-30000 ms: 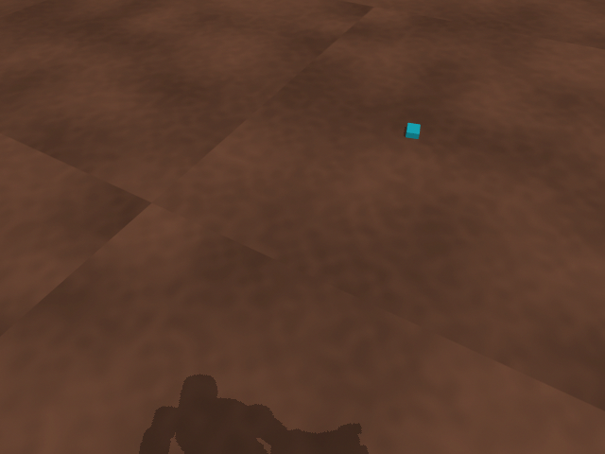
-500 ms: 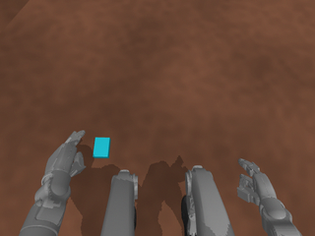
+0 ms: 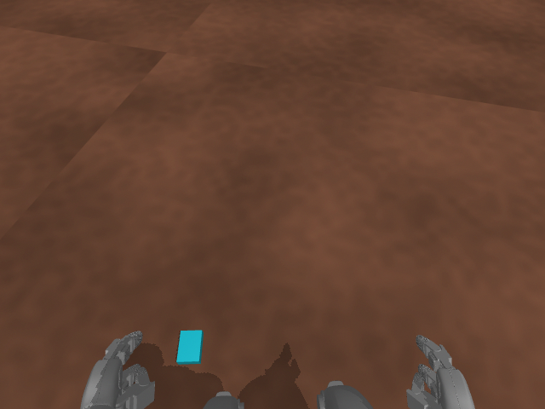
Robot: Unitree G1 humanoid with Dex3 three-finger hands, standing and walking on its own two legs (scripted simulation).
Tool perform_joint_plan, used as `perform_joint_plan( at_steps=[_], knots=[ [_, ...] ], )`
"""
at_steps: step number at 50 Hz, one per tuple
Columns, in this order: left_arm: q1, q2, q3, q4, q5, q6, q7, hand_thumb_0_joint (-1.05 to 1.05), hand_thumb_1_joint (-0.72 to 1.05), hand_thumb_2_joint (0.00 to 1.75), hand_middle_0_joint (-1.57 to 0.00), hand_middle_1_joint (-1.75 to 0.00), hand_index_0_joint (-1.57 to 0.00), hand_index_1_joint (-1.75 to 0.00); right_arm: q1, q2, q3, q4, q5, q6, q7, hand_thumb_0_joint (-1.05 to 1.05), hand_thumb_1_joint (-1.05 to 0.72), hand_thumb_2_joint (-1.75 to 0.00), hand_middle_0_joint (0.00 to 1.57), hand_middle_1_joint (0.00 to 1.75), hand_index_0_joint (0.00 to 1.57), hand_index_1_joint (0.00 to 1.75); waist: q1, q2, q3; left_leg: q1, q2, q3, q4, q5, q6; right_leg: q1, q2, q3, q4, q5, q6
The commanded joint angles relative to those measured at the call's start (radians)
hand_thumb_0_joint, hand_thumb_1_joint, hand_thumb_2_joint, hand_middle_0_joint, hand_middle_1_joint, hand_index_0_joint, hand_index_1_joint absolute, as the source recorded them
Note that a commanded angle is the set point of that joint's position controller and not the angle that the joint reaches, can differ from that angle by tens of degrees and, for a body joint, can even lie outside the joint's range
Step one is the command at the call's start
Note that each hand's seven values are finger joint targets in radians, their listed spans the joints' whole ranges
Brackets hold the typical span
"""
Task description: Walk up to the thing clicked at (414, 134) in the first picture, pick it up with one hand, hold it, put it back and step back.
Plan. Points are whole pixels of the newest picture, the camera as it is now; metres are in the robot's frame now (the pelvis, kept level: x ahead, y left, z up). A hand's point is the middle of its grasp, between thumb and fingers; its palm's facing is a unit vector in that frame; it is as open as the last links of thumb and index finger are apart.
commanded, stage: home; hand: left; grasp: from above
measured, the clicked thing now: (190, 347) +0.41 +0.26 -0.67
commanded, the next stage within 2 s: none
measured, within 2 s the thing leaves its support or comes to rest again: neither
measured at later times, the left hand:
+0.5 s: hand (141, 397) +0.17 +0.18 -0.02, palm faces +0.07 -0.98 -0.20, open 7.4 cm
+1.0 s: hand (143, 399) +0.17 +0.18 -0.02, palm faces +0.06 -0.98 -0.20, open 7.4 cm
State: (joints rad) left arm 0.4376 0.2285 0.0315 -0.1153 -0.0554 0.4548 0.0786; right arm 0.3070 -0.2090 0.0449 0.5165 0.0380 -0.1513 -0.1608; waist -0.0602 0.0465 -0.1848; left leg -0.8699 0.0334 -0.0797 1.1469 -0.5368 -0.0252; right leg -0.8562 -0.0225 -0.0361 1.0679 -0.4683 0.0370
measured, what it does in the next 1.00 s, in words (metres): stands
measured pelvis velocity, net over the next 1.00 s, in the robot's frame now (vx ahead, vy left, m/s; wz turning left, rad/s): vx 0.01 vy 0.00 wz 0.01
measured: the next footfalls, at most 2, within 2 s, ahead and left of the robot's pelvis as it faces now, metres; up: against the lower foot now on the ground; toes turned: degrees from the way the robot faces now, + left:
none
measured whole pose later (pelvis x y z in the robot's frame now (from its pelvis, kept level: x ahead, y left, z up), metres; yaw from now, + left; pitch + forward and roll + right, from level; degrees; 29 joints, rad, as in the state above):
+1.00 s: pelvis +0.01 +0.00 +0.02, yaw +0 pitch +10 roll -3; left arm 0.49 0.22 0.03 -0.12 -0.05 0.46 0.01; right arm 0.29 -0.22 0.03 0.55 0.00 -0.24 -0.17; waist -0.03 0.04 -0.16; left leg -0.68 0.03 -0.07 1.01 -0.50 -0.02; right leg -0.67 -0.02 -0.04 0.94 -0.44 0.04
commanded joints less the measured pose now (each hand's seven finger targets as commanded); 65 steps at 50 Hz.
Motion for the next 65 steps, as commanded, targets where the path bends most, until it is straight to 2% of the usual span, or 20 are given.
perform_joint_plan(
  at_steps=[1,5,6,10,12,15,16,17,18,21,26,45,50,51,53,54,55,59,62,65],
  knots=[
    [0.056,0.084,0.069,-0.213,-0.013,-0.014,-0.007,0.00,0.90,0.90,-0.20,-0.30,-0.20,-0.30,-0.069,-0.109,-0.044,-0.172,-0.008,-0.090,-0.034,0.00,-0.90,-0.90,0.20,0.30,0.20,0.30,0.020,0.013,-0.104,0.186,-0.034,0.025,-0.253,0.223,0.030,0.217,0.036,-0.035,-0.224,0.176,-0.039],
    [0.071,0.078,0.059,-0.227,-0.006,-0.008,-0.030,0.00,0.90,0.90,-0.20,-0.30,-0.20,-0.30,-0.066,-0.117,-0.054,-0.176,-0.017,-0.111,-0.035,0.00,-0.90,-0.90,0.20,0.30,0.20,0.30,0.011,-0.008,-0.053,0.205,-0.038,0.035,-0.286,0.216,0.035,0.235,0.040,-0.047,-0.264,0.161,-0.036],
    [0.071,0.080,0.056,-0.228,-0.007,-0.009,-0.037,0.00,0.90,0.90,-0.20,-0.30,-0.20,-0.30,-0.069,-0.119,-0.056,-0.172,-0.018,-0.116,-0.034,0.00,-0.90,-0.90,0.20,0.30,0.20,0.30,0.019,-0.005,-0.035,0.206,-0.038,0.037,-0.295,0.211,0.034,0.236,0.041,-0.051,-0.271,0.154,-0.033],
    [0.041,0.082,0.052,-0.206,0.002,-0.018,-0.052,0.00,0.90,0.90,-0.20,-0.30,-0.20,-0.30,-0.072,-0.131,-0.066,-0.163,-0.024,-0.133,-0.030,0.00,-0.90,-0.90,0.20,0.30,0.20,0.30,0.002,-0.013,-0.025,0.229,-0.038,0.040,-0.307,0.225,0.032,0.232,0.043,-0.056,-0.272,0.158,-0.034],
    [0.029,0.090,0.060,-0.210,0.003,-0.024,-0.056,0.00,0.90,0.90,-0.20,-0.30,-0.20,-0.30,-0.079,-0.131,-0.065,-0.164,-0.024,-0.139,-0.029,0.00,-0.90,-0.90,0.20,0.30,0.20,0.30,0.009,-0.013,-0.017,0.232,-0.041,0.045,-0.307,0.214,0.034,0.241,0.039,-0.053,-0.279,0.154,-0.032],
    [0.017,0.091,0.060,-0.217,0.006,-0.034,-0.059,0.00,0.90,0.90,-0.20,-0.30,-0.20,-0.30,-0.080,-0.132,-0.068,-0.153,-0.029,-0.148,-0.027,0.00,-0.90,-0.90,0.20,0.30,0.20,0.30,0.009,-0.006,-0.052,0.250,-0.042,0.044,-0.304,0.240,0.033,0.258,0.039,-0.050,-0.271,0.181,-0.031],
    [0.033,0.094,0.067,-0.213,0.009,-0.033,-0.058,0.00,0.90,0.90,-0.20,-0.30,-0.20,-0.30,-0.083,-0.130,-0.068,-0.151,-0.029,-0.150,-0.027,0.00,-0.90,-0.90,0.20,0.30,0.20,0.30,0.020,0.016,-0.049,0.257,-0.041,0.048,-0.301,0.256,0.030,0.261,0.036,-0.049,-0.269,0.195,-0.032],
    [0.026,0.094,0.065,-0.222,0.009,-0.036,-0.057,0.00,0.90,0.90,-0.20,-0.30,-0.20,-0.30,-0.080,-0.133,-0.069,-0.149,-0.028,-0.151,-0.027,0.00,-0.90,-0.90,0.20,0.30,0.20,0.30,0.013,0.018,-0.067,0.270,-0.041,0.048,-0.298,0.282,0.030,0.269,0.036,-0.047,-0.263,0.218,-0.034],
    [0.031,0.098,0.066,-0.221,0.013,-0.038,-0.056,0.00,0.90,0.90,-0.20,-0.30,-0.20,-0.30,-0.086,-0.134,-0.069,-0.145,-0.029,-0.151,-0.026,0.00,-0.90,-0.90,0.20,0.30,0.20,0.30,0.023,0.009,-0.074,0.272,-0.039,0.042,-0.298,0.311,0.027,0.280,0.037,-0.050,-0.257,0.238,-0.035],
    [0.034,0.098,0.057,-0.219,0.015,-0.041,-0.057,0.00,0.90,0.90,-0.20,-0.30,-0.20,-0.30,-0.080,-0.137,-0.070,-0.136,-0.033,-0.148,-0.024,0.00,-0.90,-0.90,0.20,0.30,0.20,0.30,0.017,0.026,-0.101,0.293,-0.036,0.036,-0.294,0.383,0.021,0.294,0.040,-0.050,-0.239,0.293,-0.039],
    [0.025,0.094,0.059,-0.195,0.013,-0.044,-0.053,0.00,0.90,0.90,-0.20,-0.30,-0.20,-0.30,-0.101,-0.134,-0.064,-0.137,-0.035,-0.146,-0.024,0.00,-0.90,-0.90,0.20,0.30,0.20,0.30,0.025,0.004,-0.048,0.255,-0.039,0.038,-0.314,0.256,0.030,0.278,0.040,-0.052,-0.272,0.196,-0.033],
    [0.035,0.096,0.063,-0.197,0.010,-0.042,-0.056,0.00,0.90,0.90,-0.20,-0.30,-0.20,-0.30,-0.099,-0.134,-0.069,-0.134,-0.031,-0.155,-0.030,0.00,-0.90,-0.90,0.20,0.30,0.20,0.30,0.027,0.003,-0.049,0.243,-0.033,0.037,-0.320,0.210,0.029,0.265,0.040,-0.049,-0.275,0.148,-0.034],
    [0.018,0.093,0.059,-0.204,0.013,-0.039,-0.056,0.00,0.90,0.90,-0.20,-0.30,-0.20,-0.30,-0.102,-0.130,-0.065,-0.135,-0.030,-0.159,-0.032,0.00,-0.90,-0.90,0.20,0.30,0.20,0.30,0.025,-0.009,-0.019,0.223,-0.039,0.052,-0.319,0.149,0.035,0.257,0.035,-0.039,-0.292,0.100,-0.031],
    [0.014,0.102,0.070,-0.220,0.013,-0.040,-0.056,0.00,0.90,0.90,-0.20,-0.30,-0.20,-0.30,-0.101,-0.130,-0.067,-0.134,-0.031,-0.161,-0.032,0.00,-0.90,-0.90,0.20,0.30,0.20,0.30,0.028,0.016,-0.032,0.228,-0.038,0.050,-0.317,0.162,0.032,0.258,0.035,-0.039,-0.290,0.111,-0.032],
    [0.039,0.096,0.063,-0.202,0.012,-0.037,-0.057,0.00,0.90,0.90,-0.20,-0.30,-0.20,-0.30,-0.097,-0.134,-0.070,-0.130,-0.032,-0.163,-0.032,0.00,-0.90,-0.90,0.20,0.30,0.20,0.30,0.026,-0.001,-0.054,0.243,-0.033,0.044,-0.315,0.196,0.031,0.267,0.039,-0.044,-0.275,0.137,-0.032],
    [0.030,0.090,0.053,-0.205,0.015,-0.035,-0.056,0.00,0.90,0.90,-0.20,-0.30,-0.20,-0.30,-0.097,-0.132,-0.068,-0.133,-0.031,-0.162,-0.033,0.00,-0.90,-0.90,0.20,0.30,0.20,0.30,0.022,-0.001,-0.031,0.237,-0.034,0.047,-0.314,0.193,0.031,0.255,0.038,-0.043,-0.276,0.136,-0.031],
    [0.024,0.100,0.062,-0.222,0.014,-0.039,-0.056,0.00,0.90,0.90,-0.20,-0.30,-0.20,-0.30,-0.099,-0.131,-0.068,-0.131,-0.031,-0.163,-0.033,0.00,-0.90,-0.90,0.20,0.30,0.20,0.30,0.027,0.011,-0.044,0.241,-0.035,0.043,-0.312,0.209,0.030,0.264,0.038,-0.044,-0.273,0.150,-0.033],
    [0.026,0.097,0.054,-0.218,0.012,-0.039,-0.057,0.00,0.90,0.90,-0.20,-0.30,-0.20,-0.30,-0.098,-0.132,-0.068,-0.130,-0.031,-0.160,-0.033,0.00,-0.90,-0.90,0.20,0.30,0.20,0.30,0.023,0.007,-0.051,0.245,-0.034,0.045,-0.309,0.216,0.030,0.263,0.038,-0.042,-0.272,0.156,-0.033],
    [0.027,0.098,0.059,-0.205,0.010,-0.037,-0.056,0.00,0.90,0.90,-0.20,-0.30,-0.20,-0.30,-0.101,-0.136,-0.068,-0.127,-0.030,-0.160,-0.031,0.00,-0.90,-0.90,0.20,0.30,0.20,0.30,0.027,0.011,-0.027,0.236,-0.030,0.037,-0.324,0.177,0.029,0.253,0.039,-0.044,-0.273,0.123,-0.034],
    [0.040,0.104,0.062,-0.200,0.011,-0.036,-0.057,0.00,0.90,0.90,-0.20,-0.30,-0.20,-0.30,-0.095,-0.140,-0.073,-0.123,-0.032,-0.160,-0.031,0.00,-0.90,-0.90,0.20,0.30,0.20,0.30,0.023,0.010,-0.059,0.257,-0.029,0.035,-0.316,0.224,0.027,0.267,0.040,-0.045,-0.262,0.157,-0.035]
  ],
)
